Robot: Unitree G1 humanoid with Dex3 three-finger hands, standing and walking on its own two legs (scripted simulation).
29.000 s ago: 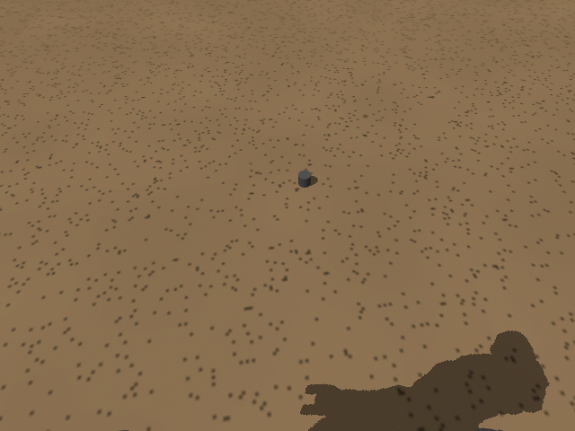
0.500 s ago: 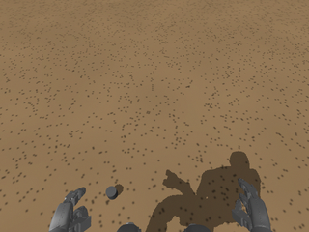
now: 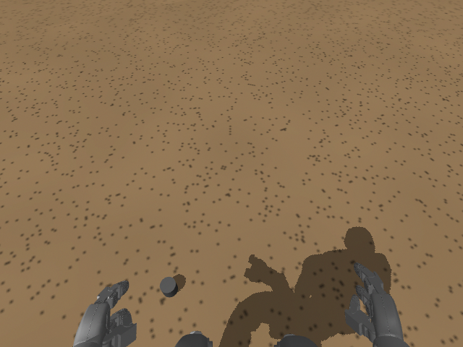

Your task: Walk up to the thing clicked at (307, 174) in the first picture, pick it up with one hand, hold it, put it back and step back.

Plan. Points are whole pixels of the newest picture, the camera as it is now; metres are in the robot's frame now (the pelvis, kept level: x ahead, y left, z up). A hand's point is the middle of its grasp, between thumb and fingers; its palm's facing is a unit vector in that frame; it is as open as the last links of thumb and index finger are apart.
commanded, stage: home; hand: left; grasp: from above
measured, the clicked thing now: (169, 287) +0.42 +0.26 -0.68
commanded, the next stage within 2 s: stand in 0.74 s
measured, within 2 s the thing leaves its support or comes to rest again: neither
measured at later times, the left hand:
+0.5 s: hand (136, 326) +0.17 +0.18 -0.05, palm faces +0.06 -0.98 -0.20, open 7.4 cm
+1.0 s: hand (124, 338) +0.16 +0.21 -0.09, palm faces +0.01 -0.95 -0.32, open 7.4 cm
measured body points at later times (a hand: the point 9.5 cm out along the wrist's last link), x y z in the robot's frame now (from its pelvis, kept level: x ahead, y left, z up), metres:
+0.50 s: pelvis +0.01 +0.00 +0.00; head +0.03 +0.00 +0.45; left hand +0.16 +0.23 -0.03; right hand +0.17 -0.25 -0.06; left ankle +0.01 +0.13 -0.68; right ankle +0.00 -0.15 -0.68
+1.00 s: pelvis +0.00 -0.01 +0.02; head +0.04 +0.00 +0.47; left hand +0.16 +0.26 -0.07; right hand +0.15 -0.27 -0.09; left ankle +0.01 +0.13 -0.68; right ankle +0.00 -0.15 -0.68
